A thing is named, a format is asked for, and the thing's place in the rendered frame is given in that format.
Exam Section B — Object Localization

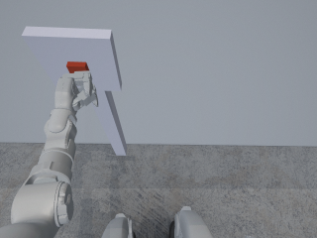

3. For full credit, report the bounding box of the panel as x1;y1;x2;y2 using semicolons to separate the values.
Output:
22;26;127;156

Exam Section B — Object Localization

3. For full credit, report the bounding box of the button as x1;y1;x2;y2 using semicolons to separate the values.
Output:
66;61;89;73

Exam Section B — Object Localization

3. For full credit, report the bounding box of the robot shin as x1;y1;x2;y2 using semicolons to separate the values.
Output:
174;206;191;238
115;213;126;218

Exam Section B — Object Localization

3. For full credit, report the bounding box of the robot left forearm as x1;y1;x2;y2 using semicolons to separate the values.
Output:
11;108;77;224

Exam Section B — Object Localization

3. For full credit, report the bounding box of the robot left hand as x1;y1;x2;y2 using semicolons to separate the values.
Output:
54;70;99;115

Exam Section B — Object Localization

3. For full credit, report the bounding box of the robot right shin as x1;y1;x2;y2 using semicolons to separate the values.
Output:
174;206;191;238

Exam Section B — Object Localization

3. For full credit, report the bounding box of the robot left shin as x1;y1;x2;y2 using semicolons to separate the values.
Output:
115;213;126;218

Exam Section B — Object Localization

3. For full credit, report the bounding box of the left robot upper arm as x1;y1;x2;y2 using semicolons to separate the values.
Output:
0;180;74;238

